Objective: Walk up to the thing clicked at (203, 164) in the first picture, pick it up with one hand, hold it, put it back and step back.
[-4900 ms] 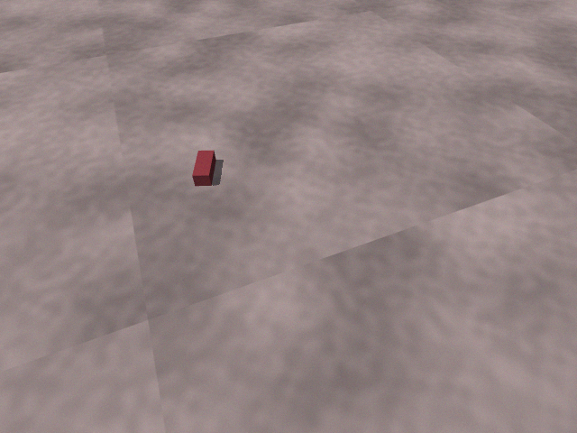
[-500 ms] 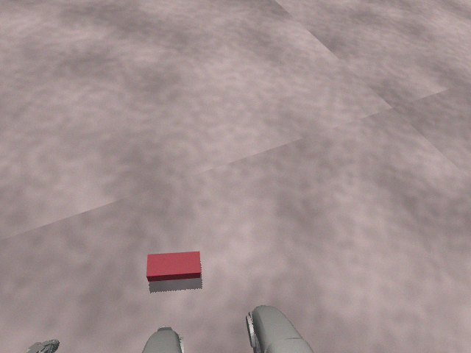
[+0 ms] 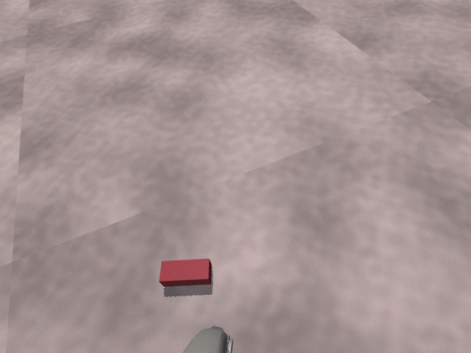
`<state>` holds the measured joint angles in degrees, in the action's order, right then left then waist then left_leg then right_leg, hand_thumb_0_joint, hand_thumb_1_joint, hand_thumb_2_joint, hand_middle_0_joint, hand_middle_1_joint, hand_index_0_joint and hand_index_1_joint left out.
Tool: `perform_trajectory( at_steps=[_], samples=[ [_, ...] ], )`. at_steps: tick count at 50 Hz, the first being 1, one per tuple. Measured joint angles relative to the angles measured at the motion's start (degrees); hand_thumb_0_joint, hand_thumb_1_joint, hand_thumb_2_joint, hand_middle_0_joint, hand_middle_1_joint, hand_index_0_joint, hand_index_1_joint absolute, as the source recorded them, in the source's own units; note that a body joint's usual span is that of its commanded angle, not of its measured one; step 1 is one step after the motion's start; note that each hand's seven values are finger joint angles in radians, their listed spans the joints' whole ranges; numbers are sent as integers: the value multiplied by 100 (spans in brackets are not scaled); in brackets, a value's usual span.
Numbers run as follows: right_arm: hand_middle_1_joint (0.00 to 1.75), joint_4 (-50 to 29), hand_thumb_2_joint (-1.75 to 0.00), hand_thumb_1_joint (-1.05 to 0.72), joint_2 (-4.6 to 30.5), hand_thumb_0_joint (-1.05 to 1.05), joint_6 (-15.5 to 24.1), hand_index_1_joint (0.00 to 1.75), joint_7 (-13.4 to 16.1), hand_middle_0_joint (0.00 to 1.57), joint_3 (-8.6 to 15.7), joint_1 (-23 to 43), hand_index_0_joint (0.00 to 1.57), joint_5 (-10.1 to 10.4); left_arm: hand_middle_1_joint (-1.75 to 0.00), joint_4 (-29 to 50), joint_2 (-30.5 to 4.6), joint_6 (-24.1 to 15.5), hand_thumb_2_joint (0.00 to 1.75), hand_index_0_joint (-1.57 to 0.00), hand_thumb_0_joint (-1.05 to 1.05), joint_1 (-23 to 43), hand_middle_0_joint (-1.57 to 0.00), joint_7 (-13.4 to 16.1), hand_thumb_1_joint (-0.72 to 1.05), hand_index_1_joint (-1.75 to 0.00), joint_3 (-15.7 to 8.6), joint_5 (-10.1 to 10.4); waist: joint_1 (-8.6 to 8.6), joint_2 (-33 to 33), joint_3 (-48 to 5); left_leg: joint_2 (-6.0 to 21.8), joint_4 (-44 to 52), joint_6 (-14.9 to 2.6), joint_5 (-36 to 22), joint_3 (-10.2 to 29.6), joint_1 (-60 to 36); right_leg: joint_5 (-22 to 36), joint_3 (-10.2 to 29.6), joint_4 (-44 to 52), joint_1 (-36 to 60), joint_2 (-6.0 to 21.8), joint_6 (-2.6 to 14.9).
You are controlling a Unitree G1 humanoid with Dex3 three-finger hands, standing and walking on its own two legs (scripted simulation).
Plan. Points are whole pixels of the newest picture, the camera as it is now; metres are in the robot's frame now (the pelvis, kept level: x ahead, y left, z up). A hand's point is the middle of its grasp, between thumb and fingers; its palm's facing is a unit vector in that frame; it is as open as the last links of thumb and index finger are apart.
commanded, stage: walk up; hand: left
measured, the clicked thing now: (186, 272) +0.50 +0.29 -0.72
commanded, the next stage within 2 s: stand in 1.62 s
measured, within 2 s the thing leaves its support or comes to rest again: neither
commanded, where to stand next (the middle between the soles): +0.12 +0.08 m, yaw +2 degrees
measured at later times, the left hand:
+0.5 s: hand out of the picture +0.06 +0.33 -0.15, palm faces +0.02 -0.91 -0.40, open 7.4 cm
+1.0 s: hand out of the picture +0.11 +0.33 -0.13, palm faces +0.00 -0.93 -0.36, open 7.4 cm
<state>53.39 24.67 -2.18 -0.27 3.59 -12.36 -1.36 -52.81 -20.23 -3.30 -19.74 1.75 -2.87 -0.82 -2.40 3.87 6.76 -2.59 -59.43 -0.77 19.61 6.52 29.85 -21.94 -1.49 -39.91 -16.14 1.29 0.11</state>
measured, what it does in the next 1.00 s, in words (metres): steps on the spot: left foot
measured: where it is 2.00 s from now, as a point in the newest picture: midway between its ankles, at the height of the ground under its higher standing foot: outside the picture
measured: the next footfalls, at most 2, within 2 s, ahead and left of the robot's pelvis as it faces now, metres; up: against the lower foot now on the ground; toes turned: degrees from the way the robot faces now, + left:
left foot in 0.20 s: +0.07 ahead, +0.16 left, +0.00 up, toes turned +1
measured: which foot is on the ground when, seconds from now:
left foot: up 0.00-0.18, down 0.20-1.00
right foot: down 0.00-1.00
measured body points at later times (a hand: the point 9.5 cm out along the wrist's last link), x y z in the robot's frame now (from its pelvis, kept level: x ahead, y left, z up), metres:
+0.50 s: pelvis +0.00 +0.05 +0.00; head +0.03 +0.06 +0.45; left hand +0.06 +0.37 -0.12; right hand +0.14 -0.24 -0.12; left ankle +0.03 +0.16 -0.72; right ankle +0.03 -0.08 -0.72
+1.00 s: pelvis +0.02 +0.07 +0.03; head +0.03 +0.07 +0.48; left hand +0.11 +0.38 -0.10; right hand +0.12 -0.24 -0.10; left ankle +0.03 +0.16 -0.72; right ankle +0.03 -0.08 -0.72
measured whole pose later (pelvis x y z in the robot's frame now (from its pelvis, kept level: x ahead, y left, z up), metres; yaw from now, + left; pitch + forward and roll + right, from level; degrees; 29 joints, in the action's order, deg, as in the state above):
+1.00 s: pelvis +0.02 +0.07 +0.03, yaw +2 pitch -3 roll +0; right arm 65.2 20.2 -0.3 -1.1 1.4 -2.8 -0.1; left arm -64.8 -21.6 -1.4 -2.7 0.1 0.7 0.0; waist 0.4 -0.5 3.5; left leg -1.8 -21.4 -1.8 10.5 -0.5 8.5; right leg -10.6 0.0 -20.5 -7.4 2.9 -2.6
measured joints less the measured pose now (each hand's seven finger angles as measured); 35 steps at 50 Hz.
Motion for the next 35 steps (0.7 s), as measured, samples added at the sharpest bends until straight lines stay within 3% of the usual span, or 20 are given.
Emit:
perform_trajectory(
  at_steps=[7, 9, 11, 16, 19, 21, 22, 26, 35],
  samples=[
    [30, -179, -90, -90, -136, 1, -82, 30, -100, 20, 41, 392, 20, 10, -30, 194, -238, -17, 90, -21, 0, -48, -21, 104, 90, -30, -40, 2, -31, -66, 210, 201, 1080, -52, 287, -270, -504, -74, -113, -91, -42, 261, -99],
    [30, -220, -90, -90, -153, 1, -10, 30, -127, 20, 49, 491, 20, 38, -30, 227, -322, 24, 90, -21, 0, -1, -21, 81, 90, -30, -19, 21, -25, -139, 207, 228, 1700, -109, 32, -447, -792, -181, -131, -283, -135, 377, -169],
    [30, -210, -90, -91, -235, 1, 89, 30, -121, 20, 62, 630, 20, 29, -30, 200, -422, 82, 90, -21, 0, 132, -21, 70, 90, -30, 0, 49, -53, -403, 297, 40, 1934, 8, -152, -614, -956, -295, 14, -640, -267, 610, -184],
    [30, -282, -90, -90, -333, 1, 164, 30, -108, 20, -55, 682, 20, 71, -30, 8, -396, 202, 90, -21, 1, 459, -21, 67, 90, -30, 111, 97, 41, -394, 121, 95, 1769, -88, -46, -589, -920, -1063, 175, -1369, -608, 254, 16],
    [30, -217, -90, -90, -366, 1, 145, 30, -89, 20, -141, 704, 20, 83, -30, -41, -385, 121, 90, -21, 1, 594, -20, 18, 90, -30, 130, 103, 109, -414, 9, 135, 1747, -53, -30, -591, -922, -637, 56, -713, -468, 161, 40],
    [30, -134, -90, -90, -340, 1, 99, 30, -81, 20, -170, 725, 20, 109, -30, -105, -333, 70, 90, -21, 0, 691, -20, 3, 90, -30, 129, 65, 136, -339, -22, 199, 1611, -23, 51, -559, -901, 122, 8, -167, -264, 48, 6],
    [30, -67, -90, -90, -324, 1, 71, 30, -73, 20, -172, 729, 20, 129, -30, -147, -279, 60, 90, -21, 0, 744, -20, -1, 90, -30, 139, 31, 152, -254, -34, 253, 1576, -6, 76, -510, -910, 238, -36, -79, -199, -8, -45],
    [30, 240, -90, -90, -356, 1, 48, 30, -82, 20, -188, 670, 20, 144, -30, -295, -209, 68, 90, -21, 0, 851, -21, -79, 90, -30, 241, -29, 182, -318, -177, 158, 1871, -32, -37, -551, -1079, 220, 16, 72, -97, 81, -117],
    [30, 865, -90, -90, -469, 1, 181, 30, -93, 20, -286, 585, 20, 135, -30, -685, -203, 97, 90, -21, 0, 1319, -21, -122, 90, -30, 314, 106, 235, -443, -189, 147, 2745, -101, -380, -645, -1572, 658, 98, 1034, 401, 94, -240]
  ],
)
